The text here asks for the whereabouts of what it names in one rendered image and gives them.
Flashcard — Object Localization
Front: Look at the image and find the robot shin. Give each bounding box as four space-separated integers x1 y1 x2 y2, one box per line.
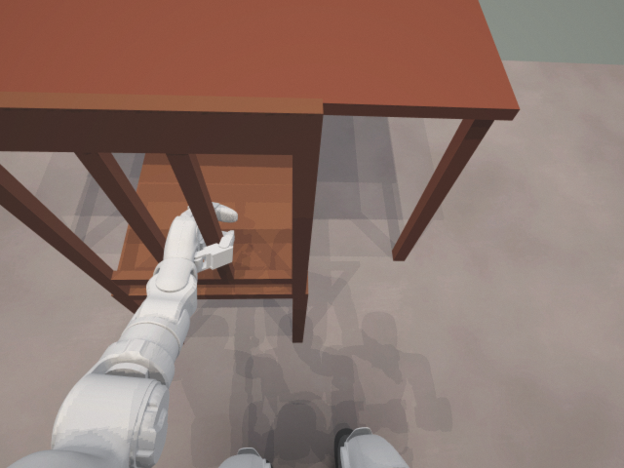
237 448 262 459
346 427 372 442

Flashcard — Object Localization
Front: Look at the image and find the left robot shin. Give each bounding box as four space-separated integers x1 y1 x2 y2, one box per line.
237 448 262 459

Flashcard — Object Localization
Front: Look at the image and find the right robot shin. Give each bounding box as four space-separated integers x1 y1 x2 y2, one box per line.
346 427 372 442

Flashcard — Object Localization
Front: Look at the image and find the left robot forearm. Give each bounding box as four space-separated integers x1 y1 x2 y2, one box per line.
52 257 198 449

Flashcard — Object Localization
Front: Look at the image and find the chair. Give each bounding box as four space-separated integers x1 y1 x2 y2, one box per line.
0 92 324 344

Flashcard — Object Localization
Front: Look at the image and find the table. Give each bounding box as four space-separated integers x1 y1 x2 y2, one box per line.
0 0 520 261

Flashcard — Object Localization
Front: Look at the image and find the left robot hand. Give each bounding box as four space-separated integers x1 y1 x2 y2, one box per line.
163 202 238 273

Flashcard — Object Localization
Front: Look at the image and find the left robot upper arm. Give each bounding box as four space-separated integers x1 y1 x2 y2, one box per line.
7 373 170 468

